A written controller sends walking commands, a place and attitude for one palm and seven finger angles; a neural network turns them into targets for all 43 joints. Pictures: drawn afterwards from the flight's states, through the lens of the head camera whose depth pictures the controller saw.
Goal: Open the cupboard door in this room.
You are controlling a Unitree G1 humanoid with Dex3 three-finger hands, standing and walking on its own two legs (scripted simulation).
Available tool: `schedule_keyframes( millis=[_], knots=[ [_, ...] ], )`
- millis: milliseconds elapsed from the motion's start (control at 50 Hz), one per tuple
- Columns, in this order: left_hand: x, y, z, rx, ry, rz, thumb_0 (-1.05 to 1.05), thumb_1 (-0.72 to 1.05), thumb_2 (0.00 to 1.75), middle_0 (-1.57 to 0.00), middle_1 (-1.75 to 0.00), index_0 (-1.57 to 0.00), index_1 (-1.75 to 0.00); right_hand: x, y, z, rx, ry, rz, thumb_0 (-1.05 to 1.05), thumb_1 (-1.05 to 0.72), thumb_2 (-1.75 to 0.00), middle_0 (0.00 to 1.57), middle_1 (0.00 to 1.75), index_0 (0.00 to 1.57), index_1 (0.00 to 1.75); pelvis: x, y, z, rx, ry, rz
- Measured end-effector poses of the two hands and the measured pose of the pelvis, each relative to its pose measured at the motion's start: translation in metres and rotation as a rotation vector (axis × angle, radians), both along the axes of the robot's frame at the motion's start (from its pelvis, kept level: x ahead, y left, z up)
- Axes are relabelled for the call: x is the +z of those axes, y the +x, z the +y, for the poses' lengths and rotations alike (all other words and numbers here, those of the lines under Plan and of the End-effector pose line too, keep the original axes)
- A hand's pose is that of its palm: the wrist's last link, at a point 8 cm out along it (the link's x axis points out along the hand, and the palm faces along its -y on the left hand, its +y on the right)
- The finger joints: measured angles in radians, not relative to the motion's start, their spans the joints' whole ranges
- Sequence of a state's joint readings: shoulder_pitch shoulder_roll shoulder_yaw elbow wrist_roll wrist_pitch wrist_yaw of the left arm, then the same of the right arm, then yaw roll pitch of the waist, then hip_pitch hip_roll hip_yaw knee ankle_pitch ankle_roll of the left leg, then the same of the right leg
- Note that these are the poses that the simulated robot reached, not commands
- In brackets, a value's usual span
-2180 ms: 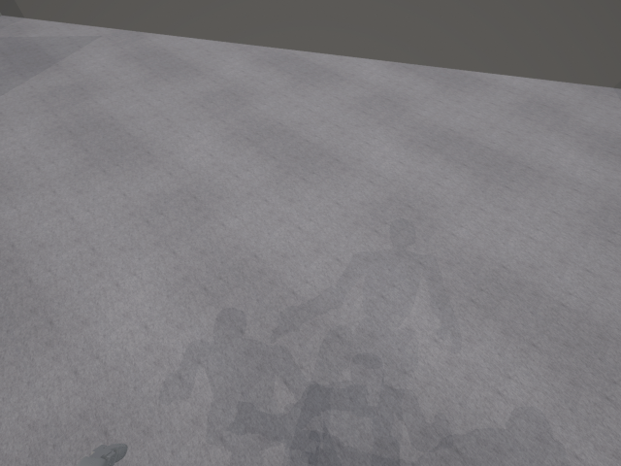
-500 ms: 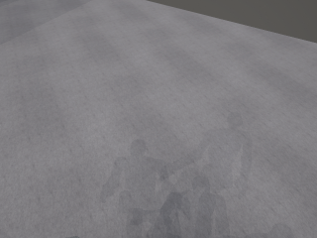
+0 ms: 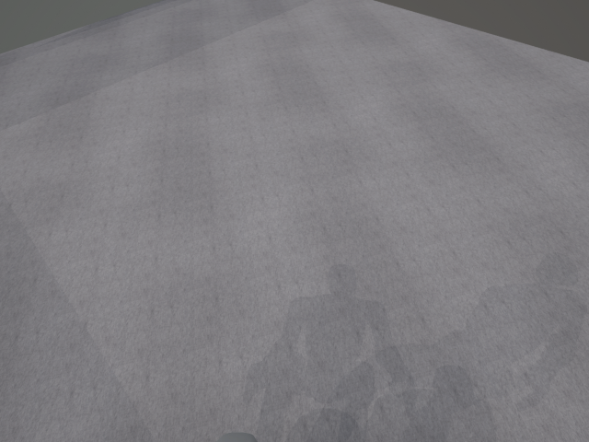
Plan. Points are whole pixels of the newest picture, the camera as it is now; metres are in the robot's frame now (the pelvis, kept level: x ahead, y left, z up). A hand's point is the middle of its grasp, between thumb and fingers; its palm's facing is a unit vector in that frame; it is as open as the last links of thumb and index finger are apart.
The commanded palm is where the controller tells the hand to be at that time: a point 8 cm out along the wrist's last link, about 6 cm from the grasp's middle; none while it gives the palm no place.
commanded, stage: turn or walk to find it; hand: left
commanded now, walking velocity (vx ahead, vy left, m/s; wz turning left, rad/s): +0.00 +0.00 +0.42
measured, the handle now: out of the picture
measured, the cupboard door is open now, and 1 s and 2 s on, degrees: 0 0 0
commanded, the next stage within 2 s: none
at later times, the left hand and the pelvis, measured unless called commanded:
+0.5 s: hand out of the picture +0.00 +0.27 -0.17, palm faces +0.25 -0.94 -0.24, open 7.4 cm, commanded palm none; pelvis -0.03 +0.05 +0.00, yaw +11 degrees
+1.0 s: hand out of the picture -0.04 +0.18 -0.14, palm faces +0.43 -0.86 -0.27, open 7.3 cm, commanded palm none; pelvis -0.04 -0.02 +0.00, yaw +25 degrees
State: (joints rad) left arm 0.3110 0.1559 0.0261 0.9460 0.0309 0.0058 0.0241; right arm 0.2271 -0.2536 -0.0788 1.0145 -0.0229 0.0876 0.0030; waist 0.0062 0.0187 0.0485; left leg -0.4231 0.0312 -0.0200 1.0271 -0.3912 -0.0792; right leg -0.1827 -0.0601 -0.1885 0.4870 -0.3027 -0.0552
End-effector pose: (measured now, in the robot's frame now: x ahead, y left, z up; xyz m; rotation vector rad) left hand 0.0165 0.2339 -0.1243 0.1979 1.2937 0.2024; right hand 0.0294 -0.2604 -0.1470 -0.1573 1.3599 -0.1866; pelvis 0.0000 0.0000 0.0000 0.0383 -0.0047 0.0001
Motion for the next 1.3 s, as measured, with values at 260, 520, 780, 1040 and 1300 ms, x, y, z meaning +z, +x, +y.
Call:
schedule_keyframes(
  millis=[260,520,780,1040,1300],
  knots=[
    [-0.038,-0.087,0.053,0.186,-0.055,0.145,0.01,0.9,0.9,-0.2,-0.3,-0.21,-0.3,0.024,0.098,0.079,0.231,-0.033,-0.234,0.01,-0.91,-0.9,0.2,0.3,0.19,0.29,-0.012,-0.015,0.043,0.102,-0.037,-0.012],
    [-0.011,-0.035,0.083,0.205,-0.006,-0.069,0.01,0.91,0.9,-0.2,-0.3,-0.2,-0.3,0.028,0.057,0.085,0.245,-0.025,-0.171,0.01,-0.9,-0.9,0.2,0.3,0.2,0.3,0.002,-0.027,0.048,0.2,-0.051,-0.019],
    [0.013,-0.015,0.027,0.206,0.073,-0.191,0.01,0.91,0.9,-0.2,-0.3,-0.2,-0.3,-0.016,0.001,0.018,0.243,0.028,0.034,0.01,-0.9,-0.9,0.2,0.3,0.2,0.29,-0.008,-0.035,-0.003,0.322,-0.019,-0.007],
    [0.009,-0.102,-0.022,0.42,0.036,-0.099,0.0,0.92,0.89,-0.21,-0.3,-0.21,-0.3,-0.004,0.041,0.002,0.404,0.008,0.054,0.01,-0.91,-0.9,0.2,0.3,0.19,0.29,0.001,-0.038,-0.025,0.46,-0.002,-0.014],
    [-0.034,-0.235,-0.024,0.636,-0.055,0.09,0.01,0.91,0.9,-0.21,-0.3,-0.21,-0.3,0.013,0.121,0.106,0.664,-0.005,-0.18,0.01,-0.91,-0.9,0.2,0.3,0.19,0.29,-0.016,-0.07,0.006,0.58,-0.043,-0.01]
  ],
)
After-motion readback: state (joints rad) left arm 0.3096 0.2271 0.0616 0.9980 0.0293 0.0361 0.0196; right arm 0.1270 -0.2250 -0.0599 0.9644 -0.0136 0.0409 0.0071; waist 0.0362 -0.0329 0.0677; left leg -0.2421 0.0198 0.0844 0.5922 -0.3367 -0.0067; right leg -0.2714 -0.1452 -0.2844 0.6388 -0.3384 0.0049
